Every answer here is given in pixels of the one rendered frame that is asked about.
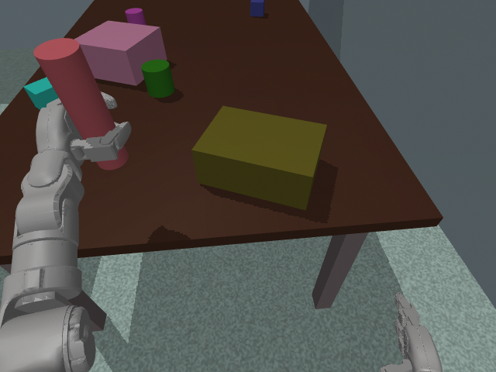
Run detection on table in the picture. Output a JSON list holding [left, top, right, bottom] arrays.
[[0, 0, 443, 332]]

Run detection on left robot arm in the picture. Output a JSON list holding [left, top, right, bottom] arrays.
[[0, 150, 96, 372]]

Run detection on left robot hand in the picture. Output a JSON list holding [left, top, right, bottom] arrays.
[[36, 92, 132, 167]]

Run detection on right robot hand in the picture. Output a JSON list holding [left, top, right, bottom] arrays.
[[380, 292, 443, 372]]

